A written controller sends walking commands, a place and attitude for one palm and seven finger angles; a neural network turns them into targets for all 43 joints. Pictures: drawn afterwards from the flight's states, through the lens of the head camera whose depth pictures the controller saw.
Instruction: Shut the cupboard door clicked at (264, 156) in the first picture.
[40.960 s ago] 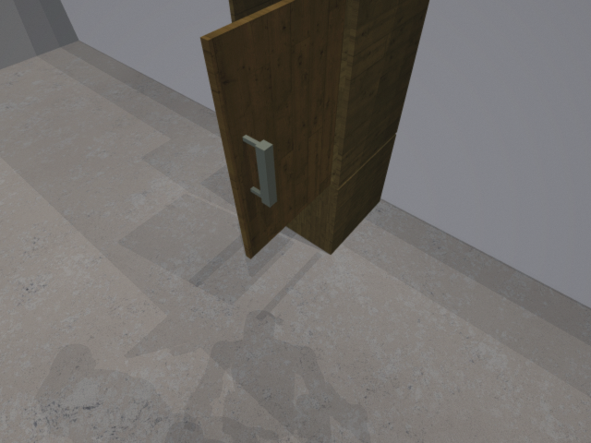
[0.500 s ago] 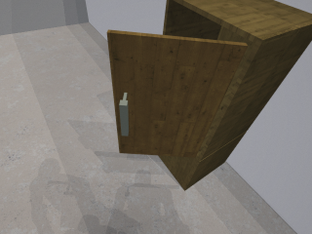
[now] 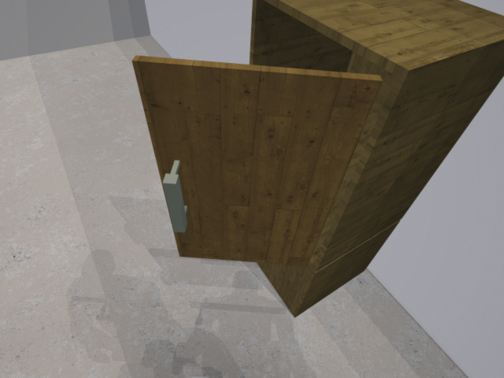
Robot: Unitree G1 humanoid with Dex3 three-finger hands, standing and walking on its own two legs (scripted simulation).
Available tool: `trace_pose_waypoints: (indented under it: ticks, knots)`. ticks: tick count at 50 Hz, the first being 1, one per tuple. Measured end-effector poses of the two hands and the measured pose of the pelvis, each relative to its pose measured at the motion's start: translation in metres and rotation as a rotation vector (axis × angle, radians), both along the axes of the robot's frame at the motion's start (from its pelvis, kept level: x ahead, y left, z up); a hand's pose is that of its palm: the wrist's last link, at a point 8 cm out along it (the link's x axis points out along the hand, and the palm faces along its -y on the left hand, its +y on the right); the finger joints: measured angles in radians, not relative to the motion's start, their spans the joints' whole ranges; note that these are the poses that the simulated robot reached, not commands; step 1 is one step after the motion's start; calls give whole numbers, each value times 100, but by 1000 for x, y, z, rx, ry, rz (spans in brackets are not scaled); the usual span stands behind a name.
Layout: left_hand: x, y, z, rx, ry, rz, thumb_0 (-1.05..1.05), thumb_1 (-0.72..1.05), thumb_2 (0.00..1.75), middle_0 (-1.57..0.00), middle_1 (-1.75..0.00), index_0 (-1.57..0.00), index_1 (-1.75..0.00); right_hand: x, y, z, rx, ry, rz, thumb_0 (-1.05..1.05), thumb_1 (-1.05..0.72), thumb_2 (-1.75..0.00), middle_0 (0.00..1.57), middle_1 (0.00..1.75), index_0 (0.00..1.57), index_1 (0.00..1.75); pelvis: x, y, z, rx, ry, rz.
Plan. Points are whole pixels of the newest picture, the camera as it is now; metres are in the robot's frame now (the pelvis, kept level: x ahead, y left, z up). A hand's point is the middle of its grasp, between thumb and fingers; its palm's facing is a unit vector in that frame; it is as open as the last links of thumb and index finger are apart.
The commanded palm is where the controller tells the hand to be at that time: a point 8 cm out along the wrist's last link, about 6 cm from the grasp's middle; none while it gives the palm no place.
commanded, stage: come to a stop and stand still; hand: left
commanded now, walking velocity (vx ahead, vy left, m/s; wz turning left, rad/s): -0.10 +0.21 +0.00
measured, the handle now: (178, 197) +0.46 +0.18 -0.03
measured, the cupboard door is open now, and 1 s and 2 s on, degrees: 55 55 55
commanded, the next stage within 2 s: look again from close up in 0.80 s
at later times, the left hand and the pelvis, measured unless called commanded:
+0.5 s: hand out of the picture -0.03 +0.17 -0.17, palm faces +0.04 -0.99 -0.16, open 7.4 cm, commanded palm none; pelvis -0.01 +0.01 +0.00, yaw -1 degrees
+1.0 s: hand out of the picture -0.05 +0.16 -0.18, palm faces -0.01 -0.99 -0.15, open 7.4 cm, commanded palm none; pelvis -0.02 +0.01 +0.00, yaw +0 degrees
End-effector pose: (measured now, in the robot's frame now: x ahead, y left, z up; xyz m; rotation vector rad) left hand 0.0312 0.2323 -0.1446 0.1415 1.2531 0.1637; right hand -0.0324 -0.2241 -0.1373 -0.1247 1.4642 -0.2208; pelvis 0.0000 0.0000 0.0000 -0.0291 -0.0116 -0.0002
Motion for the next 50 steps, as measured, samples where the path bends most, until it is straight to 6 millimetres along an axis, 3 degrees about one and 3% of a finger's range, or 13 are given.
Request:
trace_pose_waypoints:
  ticks: [5,9,15,20,28,37,44,50]
  knots:
    - [-11,-18,-6,-49,58,8,0,92,90,-20,-30,-19,-30,46,1,6,-13,-90,40,1,-91,-90,20,29,20,30,10,1,2,2,-8,-2]
    - [-24,-20,-19,-86,123,30,1,93,90,-20,-30,-20,-30,72,2,7,-48,-141,56,2,-94,-90,20,29,20,30,14,8,-4,2,-25,-7]
    - [-36,-18,-17,-88,167,34,0,92,90,-20,-30,-20,-30,98,11,12,-42,-209,99,1,-93,-90,20,29,20,30,5,12,0,26,-14,-17]
    - [-48,-14,-10,-57,160,33,0,92,90,-20,-30,-20,-30,107,18,7,6,-253,113,1,-92,-90,20,29,20,30,-6,10,-1,36,4,-17]
    - [-71,-18,0,-46,168,19,0,91,90,-20,-30,-19,-30,92,11,11,23,-275,78,-2,-93,-90,20,29,20,30,-14,5,5,14,-8,-12]
    - [-78,-27,-4,-77,169,18,0,91,90,-20,-30,-20,-30,37,-5,13,-18,-133,59,-1,-93,-90,20,29,20,30,-15,2,8,11,-8,-5]
    - [-85,-32,-4,-91,204,14,0,91,90,-20,-30,-20,-30,-7,8,10,14,-14,21,0,-91,-90,20,29,20,30,-14,2,9,12,-4,-4]
    - [-81,-19,-3,-52,219,-23,0,91,90,-20,-30,-20,-30,-16,23,-5,54,-16,15,0,-91,-90,20,29,20,30,-16,10,0,-12,9,2]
